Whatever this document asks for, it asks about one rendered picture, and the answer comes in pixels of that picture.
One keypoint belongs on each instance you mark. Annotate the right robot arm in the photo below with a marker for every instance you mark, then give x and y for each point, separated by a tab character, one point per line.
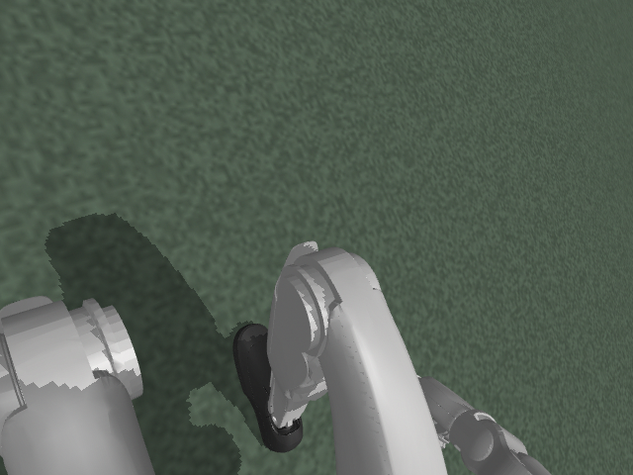
489	449

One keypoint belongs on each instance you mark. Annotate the right robot hand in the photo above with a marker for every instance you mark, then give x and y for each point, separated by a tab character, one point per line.
444	405

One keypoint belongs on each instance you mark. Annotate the right robot foot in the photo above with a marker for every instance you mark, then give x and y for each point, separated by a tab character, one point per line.
254	372

